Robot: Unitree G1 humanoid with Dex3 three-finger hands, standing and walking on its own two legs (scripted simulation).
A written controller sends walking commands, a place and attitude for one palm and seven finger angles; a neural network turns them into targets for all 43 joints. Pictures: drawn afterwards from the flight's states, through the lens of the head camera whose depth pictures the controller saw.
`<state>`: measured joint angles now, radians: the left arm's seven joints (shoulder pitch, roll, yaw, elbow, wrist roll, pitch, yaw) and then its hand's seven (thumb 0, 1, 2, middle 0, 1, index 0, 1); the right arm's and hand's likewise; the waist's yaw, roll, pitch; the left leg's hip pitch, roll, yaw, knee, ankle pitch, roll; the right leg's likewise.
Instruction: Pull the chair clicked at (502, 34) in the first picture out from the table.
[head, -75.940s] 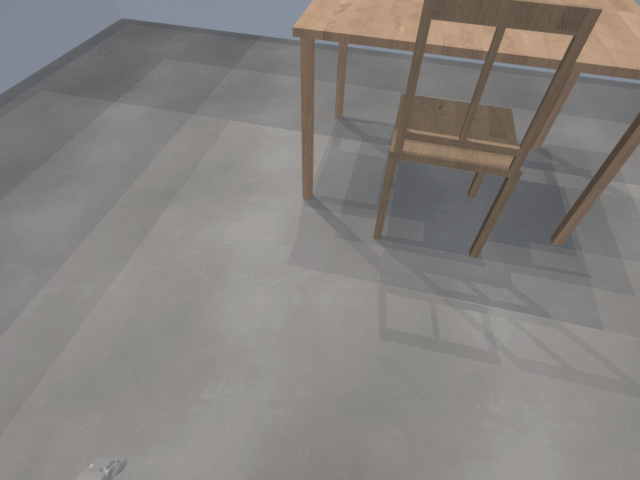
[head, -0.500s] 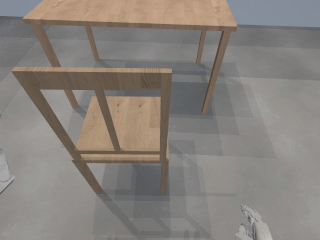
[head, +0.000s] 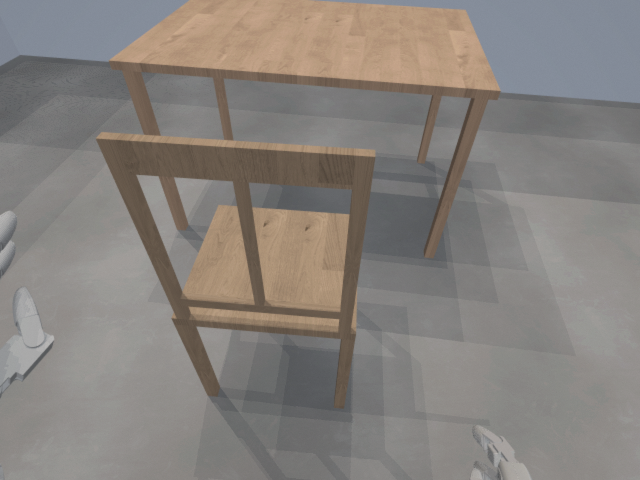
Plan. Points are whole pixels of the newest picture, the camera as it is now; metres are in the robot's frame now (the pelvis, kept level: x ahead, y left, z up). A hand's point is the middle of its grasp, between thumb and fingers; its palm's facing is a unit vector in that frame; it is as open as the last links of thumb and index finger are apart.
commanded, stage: stop stepping back and stand still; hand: left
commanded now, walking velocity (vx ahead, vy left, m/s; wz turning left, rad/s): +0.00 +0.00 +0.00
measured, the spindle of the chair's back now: (251, 250) +0.52 +0.16 -0.06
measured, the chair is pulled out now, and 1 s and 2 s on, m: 0.54 0.54 0.54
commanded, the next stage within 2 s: let the arm hang, fingers relaxed in 0.62 s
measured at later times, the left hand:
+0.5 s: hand (67, 286) +0.26 +0.28 +0.16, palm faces +0.37 -0.78 -0.51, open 7.4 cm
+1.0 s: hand out of the picture +0.11 +0.17 -0.16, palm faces +0.04 -0.99 -0.15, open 7.2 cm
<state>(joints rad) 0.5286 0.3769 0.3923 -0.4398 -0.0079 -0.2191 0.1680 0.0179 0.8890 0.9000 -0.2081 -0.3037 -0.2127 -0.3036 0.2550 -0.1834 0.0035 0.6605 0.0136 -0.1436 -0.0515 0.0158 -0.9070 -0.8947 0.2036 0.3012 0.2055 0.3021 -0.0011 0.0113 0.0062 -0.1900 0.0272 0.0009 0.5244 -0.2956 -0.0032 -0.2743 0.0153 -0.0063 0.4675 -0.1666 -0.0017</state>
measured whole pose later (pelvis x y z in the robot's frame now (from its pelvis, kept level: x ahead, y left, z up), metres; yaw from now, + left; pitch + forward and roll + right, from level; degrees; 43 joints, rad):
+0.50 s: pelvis +0.05 +0.02 +0.00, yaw +0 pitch -1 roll -1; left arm 0.59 0.45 0.43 -0.52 -0.04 -0.23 0.16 0.02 0.89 0.90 -0.21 -0.30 -0.21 -0.30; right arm 0.17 -0.18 -0.03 0.61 0.03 -0.10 -0.05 0.01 -0.91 -0.89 0.20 0.30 0.20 0.30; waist -0.02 -0.02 0.07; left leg -0.11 0.01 0.01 0.45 -0.33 0.01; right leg -0.21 0.00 0.00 0.42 -0.20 0.02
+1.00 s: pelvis +0.03 +0.01 +0.00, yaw +1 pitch -1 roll +0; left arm 0.27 0.13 0.02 0.81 0.00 0.05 0.03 -0.01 0.95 0.90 -0.20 -0.30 -0.20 -0.30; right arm 0.23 -0.17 0.01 0.89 -0.02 0.00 0.00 0.01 -0.91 -0.89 0.20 0.30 0.20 0.30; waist -0.03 -0.03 0.06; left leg -0.17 -0.01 0.00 0.54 -0.34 0.00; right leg -0.29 -0.02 -0.01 0.56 -0.24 0.00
